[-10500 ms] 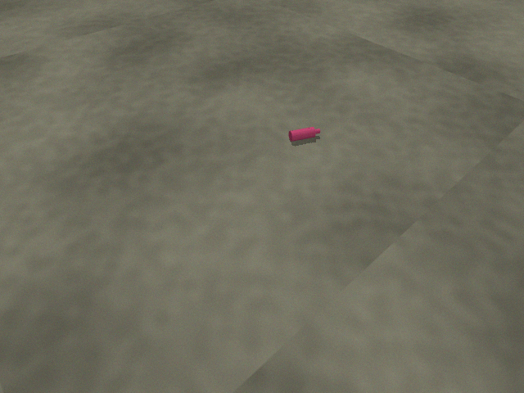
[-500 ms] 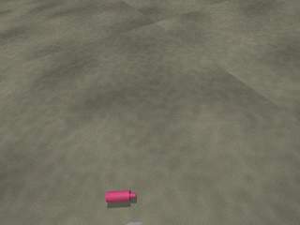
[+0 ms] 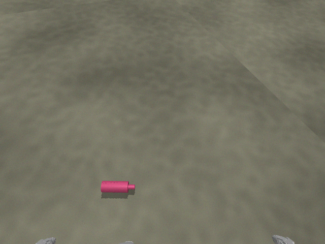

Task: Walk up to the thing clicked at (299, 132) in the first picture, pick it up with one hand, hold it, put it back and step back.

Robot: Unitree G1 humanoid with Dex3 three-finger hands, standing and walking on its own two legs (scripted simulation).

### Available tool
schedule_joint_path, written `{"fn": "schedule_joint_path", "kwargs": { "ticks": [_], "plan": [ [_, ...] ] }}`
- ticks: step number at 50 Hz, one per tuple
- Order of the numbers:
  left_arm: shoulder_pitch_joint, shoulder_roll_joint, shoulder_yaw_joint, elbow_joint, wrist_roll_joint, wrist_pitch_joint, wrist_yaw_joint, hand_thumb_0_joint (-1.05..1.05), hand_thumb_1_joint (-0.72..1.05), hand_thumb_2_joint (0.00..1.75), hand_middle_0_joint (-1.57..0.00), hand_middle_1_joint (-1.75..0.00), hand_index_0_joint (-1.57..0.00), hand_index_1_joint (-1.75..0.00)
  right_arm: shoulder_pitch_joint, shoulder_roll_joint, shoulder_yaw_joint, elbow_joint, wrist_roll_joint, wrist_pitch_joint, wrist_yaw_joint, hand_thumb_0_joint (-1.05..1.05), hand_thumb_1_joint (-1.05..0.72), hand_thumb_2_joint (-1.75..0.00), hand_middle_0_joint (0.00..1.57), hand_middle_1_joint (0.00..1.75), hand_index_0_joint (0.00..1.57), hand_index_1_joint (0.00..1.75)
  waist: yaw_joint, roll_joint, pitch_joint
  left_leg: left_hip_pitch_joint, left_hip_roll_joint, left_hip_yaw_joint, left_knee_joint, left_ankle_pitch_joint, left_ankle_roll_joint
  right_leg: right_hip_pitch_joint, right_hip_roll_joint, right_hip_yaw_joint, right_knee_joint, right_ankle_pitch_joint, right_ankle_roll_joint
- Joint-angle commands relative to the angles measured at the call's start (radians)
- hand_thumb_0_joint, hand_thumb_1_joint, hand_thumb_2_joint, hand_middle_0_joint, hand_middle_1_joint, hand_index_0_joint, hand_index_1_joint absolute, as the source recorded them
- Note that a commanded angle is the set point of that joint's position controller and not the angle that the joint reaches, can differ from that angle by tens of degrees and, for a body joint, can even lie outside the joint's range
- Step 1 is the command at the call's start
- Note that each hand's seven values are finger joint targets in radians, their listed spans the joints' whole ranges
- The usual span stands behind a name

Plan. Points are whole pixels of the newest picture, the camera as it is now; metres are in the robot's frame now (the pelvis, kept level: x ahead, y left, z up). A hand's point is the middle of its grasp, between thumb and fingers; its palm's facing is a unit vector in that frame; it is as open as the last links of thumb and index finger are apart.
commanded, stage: walk up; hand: left
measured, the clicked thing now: (118, 186) +0.50 +0.22 -0.72
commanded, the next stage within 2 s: none
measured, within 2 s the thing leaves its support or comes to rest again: neither
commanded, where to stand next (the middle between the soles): +0.09 -0.01 m, yaw +0 degrees
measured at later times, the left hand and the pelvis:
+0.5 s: hand out of the picture +0.05 +0.26 -0.15, palm faces +0.04 -0.92 -0.38, open 7.4 cm; pelvis +0.01 -0.01 +0.00, yaw +1 degrees
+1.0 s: hand out of the picture -0.04 +0.24 -0.12, palm faces +0.03 -0.88 -0.47, open 7.4 cm; pelvis -0.07 -0.04 +0.00, yaw +2 degrees
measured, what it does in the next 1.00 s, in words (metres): steps on the spot: right foot, then left foot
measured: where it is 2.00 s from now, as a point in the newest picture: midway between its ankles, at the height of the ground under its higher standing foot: outside the picture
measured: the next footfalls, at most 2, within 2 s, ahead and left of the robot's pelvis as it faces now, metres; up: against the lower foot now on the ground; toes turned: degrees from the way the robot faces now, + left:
right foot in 0.08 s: +0.01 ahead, -0.13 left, +0.00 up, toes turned -1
left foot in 0.42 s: +0.15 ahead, +0.11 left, +0.00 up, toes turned +1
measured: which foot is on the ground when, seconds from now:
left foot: down 0.00-0.12, up 0.14-0.40, down 0.42-0.76, up 0.78-1.00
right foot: up 0.00-0.06, down 0.08-0.46, up 0.48-0.72, down 0.74-1.00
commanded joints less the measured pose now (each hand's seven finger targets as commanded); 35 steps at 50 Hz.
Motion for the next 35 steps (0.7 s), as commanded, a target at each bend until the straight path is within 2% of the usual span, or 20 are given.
{"fn": "schedule_joint_path", "kwargs": {
  "ticks": [1,3,4,5,6,7,8,11,13,16,18,20,21,22,23,24,28,32,34,35],
  "plan": [
    [0.037,0.21,0.068,-0.064,0.029,-0.057,-0.008,0.0,0.9,0.9,-0.2,-0.3,-0.2,-0.3,0.106,-0.336,-0.111,-0.047,-0.014,-0.022,-0.002,0.0,-0.9,-0.9,0.2,0.3,0.2,0.3,-0.042,0.206,-0.119,0.246,0.292,-0.44,-0.298,-0.187,0.246,-0.14,-0.007,-0.02,-0.183,-0.05,-0.028],
    [0.099,0.181,0.071,-0.035,0.032,-0.07,-0.014,0.0,0.9,0.9,-0.2,-0.3,-0.2,-0.3,0.042,-0.322,-0.099,-0.062,-0.006,-0.023,0.003,0.0,-0.9,-0.9,0.2,0.3,0.2,0.3,0.011,0.174,-0.071,0.092,0.246,-0.336,-0.248,-0.103,0.199,0.019,0.003,-0.057,-0.36,0.134,-0.047],
    [0.141,0.164,0.072,-0.019,0.033,-0.077,-0.011,0.0,0.9,0.9,-0.2,-0.3,-0.2,-0.3,0.013,-0.285,-0.082,-0.065,0.004,-0.025,0.004,0.0,-0.9,-0.9,0.2,0.3,0.2,0.3,0.05,0.156,-0.069,0.023,0.21,-0.258,-0.183,-0.012,0.146,0.12,0.006,-0.058,-0.45,0.228,-0.062],
    [0.179,0.199,0.082,-0.012,0.041,-0.084,-0.008,0.0,0.9,0.9,-0.2,-0.3,-0.2,-0.3,-0.016,-0.228,-0.059,-0.077,0.017,-0.027,0.004,0.0,-0.9,-0.9,0.2,0.3,0.2,0.3,0.075,0.068,-0.063,-0.106,0.137,-0.174,-0.07,0.003,0.082,0.23,-0.052,0.07,-0.517,0.192,-0.092],
    [0.186,0.28,0.097,-0.017,0.046,-0.087,-0.005,0.0,0.9,0.9,-0.2,-0.3,-0.2,-0.3,-0.053,-0.159,-0.038,-0.095,0.028,-0.029,0.003,0.0,-0.9,-0.9,0.2,0.3,0.2,0.3,0.081,-0.139,-0.03,-0.291,-0.015,-0.025,0.152,-0.124,0.01,0.27,-0.231,0.41,-0.633,0.028,-0.169],
    [0.149,0.318,0.104,-0.037,0.041,-0.085,-0.009,0.0,0.9,0.9,-0.2,-0.3,-0.2,-0.3,-0.078,-0.22,-0.055,-0.085,0.017,-0.029,-0.009,0.0,-0.9,-0.9,0.2,0.3,0.2,0.3,0.088,-0.09,0.057,-0.327,-0.024,-0.031,0.259,-0.236,-0.002,0.161,-0.367,0.528,-0.677,-0.028,-0.243],
    [0.119,0.321,0.103,-0.054,0.036,-0.082,-0.014,0.0,0.9,0.9,-0.2,-0.3,-0.2,-0.3,-0.046,-0.259,-0.067,-0.068,0.014,-0.038,-0.013,0.0,-0.9,-0.9,0.2,0.3,0.2,0.3,0.07,-0.061,0.108,-0.285,0.003,-0.067,0.305,-0.237,-0.001,0.083,-0.403,0.521,-0.672,0.023,-0.284],
    [0.134,0.261,0.088,-0.056,0.017,-0.096,-0.011,0.0,0.9,0.9,-0.2,-0.3,-0.2,-0.3,0.01,-0.233,-0.06,-0.036,0.019,-0.051,0.001,0.0,-0.9,-0.9,0.2,0.3,0.2,0.3,0.042,-0.033,0.064,-0.299,0.021,-0.082,0.234,-0.153,-0.003,0.236,-0.283,0.278,-0.599,0.349,-0.221],
    [0.181,0.273,0.086,-0.048,0.014,-0.103,-0.01,0.0,0.9,0.9,-0.2,-0.3,-0.2,-0.3,0.008,-0.212,-0.053,-0.038,0.014,-0.047,0.01,0.0,-0.9,-0.9,0.2,0.3,0.2,0.3,0.058,-0.072,0.025,-0.257,0.019,-0.049,0.173,-0.108,-0.005,0.262,-0.253,0.205,-0.558,0.515,-0.188],
    [0.1,0.235,0.06,-0.071,0.008,-0.087,-0.003,0.0,0.9,0.9,-0.2,-0.3,-0.2,-0.3,0.016,-0.171,-0.04,-0.02,0.027,-0.039,0.006,0.0,-0.9,-0.9,0.2,0.3,0.2,0.3,0.029,-0.116,-0.022,-0.018,0.029,0.001,0.024,0.0,-0.018,0.126,-0.211,0.047,-0.462,0.865,-0.146],
    [0.071,0.225,0.05,-0.086,-0.009,-0.057,0.004,0.0,0.9,0.9,-0.2,-0.3,-0.2,-0.3,0.034,-0.165,-0.042,0.003,0.034,-0.037,-0.008,0.0,-0.9,-0.9,0.2,0.3,0.2,0.3,0.013,-0.127,-0.065,0.094,-0.007,0.05,-0.079,0.162,-0.014,0.105,-0.171,0.0,-0.331,0.979,-0.115],
    [0.032,0.209,0.043,-0.117,-0.02,-0.025,0.011,0.0,0.9,0.9,-0.2,-0.3,-0.2,-0.3,0.089,-0.202,-0.053,0.022,0.029,-0.032,-0.027,0.0,-0.9,-0.9,0.2,0.3,0.2,0.3,-0.032,-0.066,-0.104,0.185,-0.017,0.062,-0.189,0.42,0.003,0.074,-0.112,-0.028,-0.191,0.874,-0.058],
    [0.047,0.183,0.038,-0.131,-0.03,-0.014,0.012,0.0,0.9,0.9,-0.2,-0.3,-0.2,-0.3,0.102,-0.253,-0.067,0.023,0.024,-0.031,-0.038,0.0,-0.9,-0.9,0.2,0.3,0.2,0.3,-0.038,0.004,-0.142,0.272,0.056,0.0,-0.167,0.691,0.029,0.002,-0.059,-0.019,-0.113,0.748,-0.026],
    [0.086,0.165,0.036,-0.137,-0.045,-0.003,0.016,0.0,0.9,0.9,-0.2,-0.3,-0.2,-0.3,0.115,-0.313,-0.083,0.006,0.024,-0.026,-0.047,0.0,-0.9,-0.9,0.2,0.3,0.2,0.3,-0.037,0.111,-0.2,0.329,0.228,-0.191,-0.174,0.897,0.128,-0.061,0.019,-0.032,0.046,0.572,0.01],
    [0.154,0.162,0.036,-0.119,-0.057,0.007,0.025,0.0,0.9,0.9,-0.2,-0.3,-0.2,-0.3,0.099,-0.316,-0.085,-0.022,0.027,-0.019,-0.046,0.0,-0.9,-0.9,0.2,0.3,0.2,0.3,-0.024,0.188,-0.248,0.321,0.375,-0.364,-0.227,0.999,0.257,-0.073,0.086,-0.004,0.217,-0.016,0.014],
    [0.188,0.184,0.041,-0.101,-0.048,0.024,0.034,0.0,0.9,0.9,-0.2,-0.3,-0.2,-0.3,0.07,-0.339,-0.094,-0.028,0.032,-0.015,-0.05,0.0,-0.9,-0.9,0.2,0.3,0.2,0.3,-0.017,0.213,-0.257,0.246,0.451,-0.433,-0.235,0.921,0.332,-0.034,0.045,0.064,0.329,-0.113,0.006],
    [0.201,0.199,0.06,-0.067,-0.035,0.035,0.015,0.0,0.9,0.9,-0.2,-0.3,-0.2,-0.3,-0.07,-0.274,-0.078,-0.084,0.022,0.009,-0.055,0.0,-0.9,-0.9,0.2,0.3,0.2,0.3,0.026,0.146,-0.22,0.038,0.277,-0.174,-0.229,0.478,0.212,-0.013,0.039,0.081,0.369,0.015,-0.017],
    [0.24,0.182,0.069,-0.055,-0.024,0.026,0.005,0.0,0.9,0.9,-0.2,-0.3,-0.2,-0.3,-0.114,-0.267,-0.084,-0.106,-0.007,0.031,-0.03,0.0,-0.9,-0.9,0.2,0.3,0.2,0.3,0.022,0.244,-0.175,0.013,0.231,-0.183,-0.29,-0.043,0.193,-0.02,0.018,-0.024,0.1,0.053,0.006],
    [0.296,0.188,0.081,-0.035,-0.016,0.009,0.006,0.0,0.9,0.9,-0.2,-0.3,-0.2,-0.3,-0.133,-0.276,-0.092,-0.119,-0.014,0.045,-0.017,0.0,-0.9,-0.9,0.2,0.3,0.2,0.3,0.039,0.29,-0.199,0.016,0.246,-0.21,-0.261,-0.131,0.176,0.043,-0.002,-0.05,-0.115,0.054,0.005],
    [0.353,0.18,0.087,-0.009,-0.012,-0.001,0.007,0.0,0.9,0.9,-0.2,-0.3,-0.2,-0.3,-0.146,-0.273,-0.094,-0.124,-0.011,0.053,-0.013,0.0,-0.9,-0.9,0.2,0.3,0.2,0.3,0.074,0.276,-0.21,-0.015,0.236,-0.189,-0.209,-0.137,0.153,0.119,-0.005,-0.061,-0.275,0.144,-0.008]
  ]
}}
